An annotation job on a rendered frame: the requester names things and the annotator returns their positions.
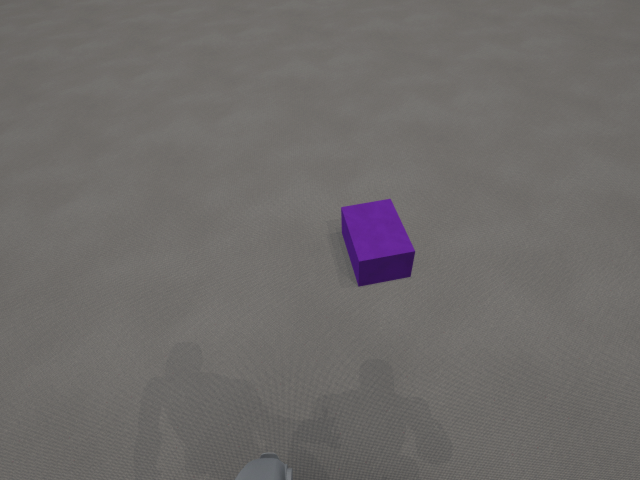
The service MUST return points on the carton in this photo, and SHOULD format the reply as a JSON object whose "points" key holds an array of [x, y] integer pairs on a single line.
{"points": [[377, 243]]}

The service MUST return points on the left robot thigh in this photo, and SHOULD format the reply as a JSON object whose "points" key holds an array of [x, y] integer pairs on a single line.
{"points": [[265, 469]]}

